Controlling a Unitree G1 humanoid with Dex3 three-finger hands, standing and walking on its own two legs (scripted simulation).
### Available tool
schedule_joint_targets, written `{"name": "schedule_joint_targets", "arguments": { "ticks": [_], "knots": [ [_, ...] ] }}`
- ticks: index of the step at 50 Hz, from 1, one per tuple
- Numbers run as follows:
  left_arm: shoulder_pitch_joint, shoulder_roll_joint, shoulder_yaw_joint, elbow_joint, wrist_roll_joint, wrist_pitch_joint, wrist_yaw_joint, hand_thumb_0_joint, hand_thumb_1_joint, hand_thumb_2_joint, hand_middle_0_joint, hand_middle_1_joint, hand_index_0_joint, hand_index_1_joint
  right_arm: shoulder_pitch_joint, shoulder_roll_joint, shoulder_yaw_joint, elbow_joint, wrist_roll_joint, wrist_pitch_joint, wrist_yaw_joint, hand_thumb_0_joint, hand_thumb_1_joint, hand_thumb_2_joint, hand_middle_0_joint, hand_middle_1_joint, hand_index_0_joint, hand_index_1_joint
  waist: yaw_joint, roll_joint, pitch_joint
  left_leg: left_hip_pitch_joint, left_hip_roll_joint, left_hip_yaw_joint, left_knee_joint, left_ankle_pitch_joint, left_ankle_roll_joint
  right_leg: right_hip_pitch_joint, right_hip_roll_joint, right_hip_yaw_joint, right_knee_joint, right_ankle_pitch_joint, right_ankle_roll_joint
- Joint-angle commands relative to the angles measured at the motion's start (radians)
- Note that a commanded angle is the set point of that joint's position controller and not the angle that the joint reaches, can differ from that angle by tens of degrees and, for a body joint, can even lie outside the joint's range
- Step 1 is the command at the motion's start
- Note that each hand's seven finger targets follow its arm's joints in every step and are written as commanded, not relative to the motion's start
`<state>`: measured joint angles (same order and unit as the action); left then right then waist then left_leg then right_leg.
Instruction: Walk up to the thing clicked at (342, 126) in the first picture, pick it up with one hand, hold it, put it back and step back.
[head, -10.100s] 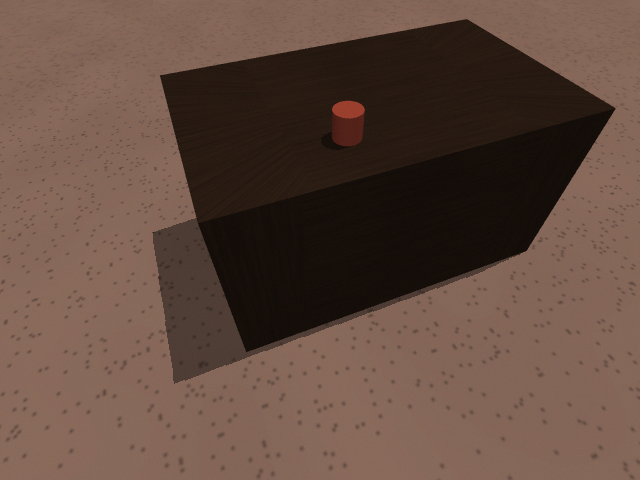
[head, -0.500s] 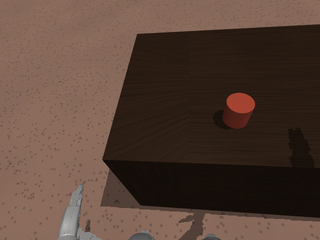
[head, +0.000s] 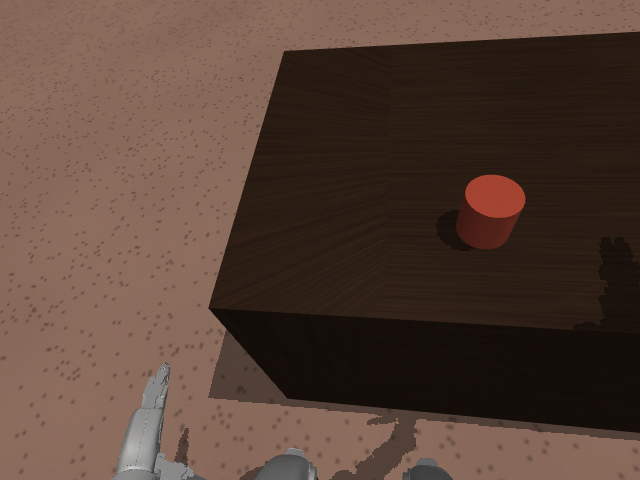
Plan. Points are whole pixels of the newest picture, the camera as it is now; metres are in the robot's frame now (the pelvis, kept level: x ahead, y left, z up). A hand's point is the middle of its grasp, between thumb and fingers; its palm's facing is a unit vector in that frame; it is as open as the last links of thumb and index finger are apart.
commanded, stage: go down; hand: right
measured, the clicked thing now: (488, 212) +0.51 -0.19 -0.03
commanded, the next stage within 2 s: approach in 0.84 s
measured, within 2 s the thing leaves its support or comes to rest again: neither
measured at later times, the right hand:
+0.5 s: hand out of the picture +0.42 -0.38 +0.12, palm faces +0.19 +0.98 +0.01, open 17.3 cm
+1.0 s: hand out of the picture +0.41 -0.38 +0.11, palm faces +0.17 +0.99 +0.01, open 17.3 cm
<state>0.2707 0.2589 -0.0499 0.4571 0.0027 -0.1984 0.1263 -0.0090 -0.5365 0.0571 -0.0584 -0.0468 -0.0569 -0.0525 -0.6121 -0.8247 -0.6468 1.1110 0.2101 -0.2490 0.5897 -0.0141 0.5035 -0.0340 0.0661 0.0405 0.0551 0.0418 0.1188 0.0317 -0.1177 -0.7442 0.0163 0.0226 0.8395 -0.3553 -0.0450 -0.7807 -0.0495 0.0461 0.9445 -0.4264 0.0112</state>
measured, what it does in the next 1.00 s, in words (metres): stands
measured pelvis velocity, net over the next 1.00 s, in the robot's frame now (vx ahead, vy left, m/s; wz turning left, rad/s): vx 0.00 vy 0.00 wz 0.00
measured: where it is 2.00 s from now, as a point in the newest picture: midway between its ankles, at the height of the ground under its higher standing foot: outside the picture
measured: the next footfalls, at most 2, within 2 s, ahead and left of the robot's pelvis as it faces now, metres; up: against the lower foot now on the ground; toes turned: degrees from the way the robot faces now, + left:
none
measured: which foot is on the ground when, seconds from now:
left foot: down 0.00-1.00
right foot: down 0.00-1.00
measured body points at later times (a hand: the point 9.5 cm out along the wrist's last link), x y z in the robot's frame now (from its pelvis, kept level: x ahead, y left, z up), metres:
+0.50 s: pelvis +0.00 +0.01 -0.01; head +0.09 -0.04 +0.43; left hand +0.16 +0.27 -0.04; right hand +0.40 -0.43 +0.12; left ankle +0.03 +0.16 -0.69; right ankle +0.01 -0.12 -0.69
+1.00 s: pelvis +0.00 +0.00 -0.01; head +0.09 -0.04 +0.43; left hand +0.16 +0.26 -0.05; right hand +0.40 -0.43 +0.11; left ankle +0.03 +0.16 -0.69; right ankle +0.01 -0.12 -0.69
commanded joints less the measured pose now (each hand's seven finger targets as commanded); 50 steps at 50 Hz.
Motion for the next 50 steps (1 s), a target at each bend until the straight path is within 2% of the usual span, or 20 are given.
{"name": "schedule_joint_targets", "arguments": {
  "ticks": [1, 3, 7, 10, 13, 14, 17, 20, 24, 26, 30, 32, 36, 38, 42, 44, 45, 47, 48, 50],
  "knots": [
    [-0.011, 0.188, 0.092, -0.173, -0.001, -0.051, 0.018, 0.0, -0.551, 0.055, -0.047, -0.049, -0.044, -0.051, -0.36, -0.405, -0.045, -0.227, 0.024, -0.056, 0.003, 0.0, 0.519, -0.035, 0.065, 0.044, 0.059, 0.044, -0.011, -0.227, -0.366, 0.119, -0.035, 0.014, -0.065, 0.185, 0.061, 0.274, 0.025, 0.001, -0.131, 0.284, -0.013],
    [-0.023, 0.193, 0.102, -0.193, -0.004, -0.056, 0.02, 0.0, -0.554, 0.058, -0.046, -0.048, -0.042, -0.051, -0.368, -0.38, -0.028, -0.193, 0.024, -0.058, 0.007, 0.0, 0.511, -0.034, 0.066, 0.043, 0.059, 0.043, 0.006, -0.226, -0.364, 0.088, -0.039, 0.019, -0.06, 0.177, 0.063, 0.289, 0.018, 0.008, -0.127, 0.294, -0.012],
    [0.013, 0.15, 0.061, -0.163, -0.003, -0.052, 0.01, 0.0, -0.552, 0.056, -0.047, -0.047, -0.043, -0.05, -0.368, -0.419, -0.045, -0.166, 0.018, -0.055, 0.014, 0.0, 0.501, -0.035, 0.07, 0.043, 0.062, 0.043, -0.008, -0.232, -0.353, 0.094, -0.033, 0.011, -0.055, 0.178, 0.06, 0.239, 0.031, 0.002, -0.111, 0.261, -0.021],
    [0.003, 0.221, 0.118, -0.221, 0.004, -0.054, 0.019, 0.0, -0.553, 0.056, -0.046, -0.047, -0.042, -0.05, -0.403, -0.461, -0.057, -0.174, 0.013, -0.052, 0.023, 0.0, 0.493, -0.034, 0.071, 0.042, 0.062, 0.041, 0.014, -0.245, -0.414, 0.093, -0.037, 0.018, -0.046, 0.205, 0.06, 0.291, 0.023, 0.009, -0.1, 0.325, -0.015],
    [0.022, 0.176, 0.084, -0.158, 0.005, -0.047, 0.01, 0.0, -0.548, 0.053, -0.046, -0.049, -0.044, -0.05, -0.394, -0.456, -0.061, -0.151, 0.006, -0.051, 0.022, 0.0, 0.5, -0.031, 0.069, 0.042, 0.059, 0.041, -0.003, -0.26, -0.406, 0.089, -0.03, 0.011, -0.034, 0.218, 0.06, 0.257, 0.032, 0.003, -0.08, 0.329, -0.021],
    [-0.04, 0.212, 0.106, -0.245, 0.002, -0.055, 0.016, 0.0, -0.549, 0.055, -0.046, -0.048, -0.043, -0.05, -0.456, -0.512, -0.089, -0.213, 0.008, -0.062, 0.014, 0.0, 0.505, -0.03, 0.072, 0.041, 0.062, 0.041, 0.001, -0.244, -0.436, 0.108, -0.033, 0.012, -0.038, 0.203, 0.061, 0.253, 0.031, 0.005, -0.084, 0.292, -0.022],
    [0.001, 0.174, 0.064, -0.201, 0.003, -0.041, 0.015, 0.0, -0.552, 0.058, -0.045, -0.046, -0.041, -0.05, -0.445, -0.501, -0.068, -0.189, -0.006, -0.054, 0.012, 0.0, 0.509, -0.031, 0.071, 0.042, 0.062, 0.042, -0.012, -0.283, -0.406, 0.079, -0.039, 0.017, -0.032, 0.185, 0.066, 0.257, 0.027, 0.007, -0.093, 0.309, -0.013],
    [0.053, 0.163, 0.067, -0.151, 0.005, -0.035, 0.012, 0.0, -0.552, 0.057, -0.046, -0.048, -0.043, -0.051, -0.365, -0.478, -0.065, -0.087, -0.014, -0.039, 0.011, 0.0, 0.48, -0.035, 0.073, 0.041, 0.063, 0.041, -0.007, -0.264, -0.376, 0.09, -0.036, 0.015, -0.033, 0.207, 0.063, 0.233, 0.032, 0.003, -0.088, 0.317, -0.018],
    [0.005, 0.218, 0.104, -0.258, 0.007, -0.042, 0.014, 0.0, -0.556, 0.057, -0.047, -0.046, -0.042, -0.05, -0.392, -0.48, -0.055, -0.124, -0.015, -0.034, 0.021, 0.0, 0.489, -0.037, 0.071, 0.042, 0.062, 0.042, 0.005, -0.253, -0.426, 0.095, -0.04, 0.02, -0.02, 0.243, 0.065, 0.266, 0.023, 0.007, -0.074, 0.377, -0.014],
    [0.035, 0.174, 0.069, -0.227, 0.002, -0.035, 0.003, 0.0, -0.555, 0.056, -0.046, -0.047, -0.042, -0.051, -0.355, -0.423, -0.032, -0.086, -0.008, -0.031, 0.028, 0.0, 0.487, -0.032, 0.074, 0.041, 0.064, 0.04, 0.006, -0.238, -0.357, 0.053, -0.045, 0.026, -0.022, 0.199, 0.066, 0.234, 0.021, 0.013, -0.077, 0.352, -0.016],
    [0.007, 0.209, 0.096, -0.312, 0.0, -0.043, 0.002, 0.0, -0.559, 0.06, -0.048, -0.046, -0.042, -0.052, -0.416, -0.484, -0.069, -0.183, 0.004, -0.047, 0.024, 0.0, 0.515, -0.04, 0.066, 0.045, 0.06, 0.044, 0.011, -0.23, -0.449, 0.103, -0.039, 0.018, -0.023, 0.21, 0.063, 0.249, 0.028, 0.007, -0.076, 0.299, -0.021],
    [0.112, 0.187, 0.085, -0.19, 0.001, -0.028, -0.001, 0.0, -0.553, 0.057, -0.047, -0.049, -0.044, -0.052, -0.325, -0.457, -0.063, -0.125, 0.004, -0.042, 0.027, 0.0, 0.5, -0.038, 0.068, 0.043, 0.061, 0.043, -0.004, -0.271, -0.396, 0.065, -0.044, 0.028, -0.017, 0.189, 0.065, 0.258, 0.026, 0.009, -0.087, 0.322, -0.012],
    [0.053, 0.197, 0.094, -0.234, -0.001, -0.025, -0.001, 0.0, -0.561, 0.064, -0.046, -0.045, -0.039, -0.052, -0.417, -0.517, -0.105, -0.243, 0.01, -0.056, 0.009, 0.0, 0.505, -0.033, 0.07, 0.041, 0.062, 0.041, -0.019, -0.311, -0.463, 0.078, -0.04, 0.022, -0.017, 0.225, 0.066, 0.323, 0.023, 0.01, -0.072, 0.419, -0.008],
    [0.087, 0.184, 0.1, -0.132, 0.002, -0.016, -0.001, 0.0, -0.558, 0.061, -0.046, -0.046, -0.04, -0.052, -0.377, -0.493, -0.091, -0.172, 0.004, -0.051, 0.004, 0.0, 0.504, -0.036, 0.069, 0.042, 0.061, 0.042, -0.015, -0.312, -0.375, 0.047, -0.041, 0.023, -0.012, 0.207, 0.069, 0.274, 0.022, 0.012, -0.074, 0.418, -0.006],
    [-0.066, 0.182, 0.078, -0.256, 0.004, -0.033, 0.001, 0.0, -0.56, 0.06, -0.044, -0.042, -0.037, -0.049, -0.459, -0.452, -0.041, -0.211, -0.016, -0.055, 0.0, 0.0, 0.484, -0.033, 0.074, 0.041, 0.064, 0.041, -0.008, -0.32, -0.398, 0.05, -0.042, 0.019, -0.022, 0.171, 0.073, 0.28, 0.013, 0.012, -0.09, 0.354, -0.004],
    [0.044, 0.146, 0.054, -0.122, 0.005, -0.017, -0.004, 0.0, -0.553, 0.053, -0.046, -0.046, -0.043, -0.049, -0.33, -0.394, -0.019, -0.054, -0.016, -0.032, 0.015, 0.0, 0.491, -0.04, 0.068, 0.043, 0.06, 0.043, -0.001, -0.284, -0.309, 0.034, -0.042, 0.022, -0.024, 0.169, 0.07, 0.215, 0.021, 0.01, -0.087, 0.327, -0.011],
    [0.025, 0.161, 0.062, -0.181, 0.002, -0.023, -0.004, 0.0, -0.555, 0.054, -0.046, -0.046, -0.042, -0.05, -0.31, -0.364, -0.005, -0.044, -0.008, -0.026, 0.022, 0.0, 0.489, -0.039, 0.07, 0.043, 0.061, 0.043, 0.017, -0.231, -0.345, 0.064, -0.042, 0.024, -0.032, 0.198, 0.065, 0.227, 0.023, 0.013, -0.084, 0.333, -0.018],
    [-0.004, 0.222, 0.104, -0.266, 0.005, -0.031, 0.005, 0.0, -0.579, 0.062, -0.045, -0.03, -0.029, -0.046, -0.385, -0.47, -0.06, -0.163, -0.007, -0.033, 0.026, 0.0, 0.572, -0.039, 0.046, 0.052, 0.053, 0.052, 0.01, -0.251, -0.504, 0.135, -0.038, 0.021, -0.027, 0.272, 0.061, 0.302, 0.026, 0.011, -0.07, 0.4, -0.018],
    [-0.005, 0.23, 0.096, -0.317, 0.0, -0.031, 0.006, 0.0, -0.559, 0.042, -0.052, -0.046, -0.046, -0.051, -0.387, -0.469, -0.055, -0.175, 0.004, -0.032, 0.032, 0.0, 0.492, -0.038, 0.065, 0.038, 0.059, 0.037, 0.015, -0.235, -0.503, 0.142, -0.044, 0.03, -0.031, 0.271, 0.06, 0.321, 0.024, 0.014, -0.074, 0.422, -0.015],
    [0.11, 0.196, 0.088, -0.185, -0.004, -0.009, -0.003, 0.0, -0.566, 0.049, -0.052, -0.046, -0.044, -0.055, -0.291, -0.423, -0.051, -0.101, 0.019, -0.025, 0.038, 0.0, 0.482, -0.038, 0.066, 0.037, 0.059, 0.037, 0.008, -0.236, -0.403, 0.093, -0.049, 0.04, -0.026, 0.246, 0.059, 0.303, 0.022, 0.022, -0.082, 0.461, -0.01]
  ]
}}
